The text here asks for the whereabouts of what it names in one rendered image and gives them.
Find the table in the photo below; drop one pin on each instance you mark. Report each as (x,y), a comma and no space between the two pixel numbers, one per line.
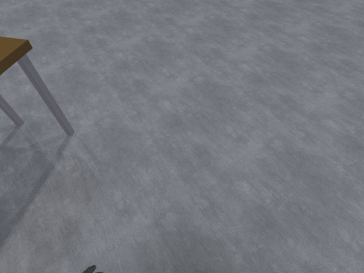
(14,50)

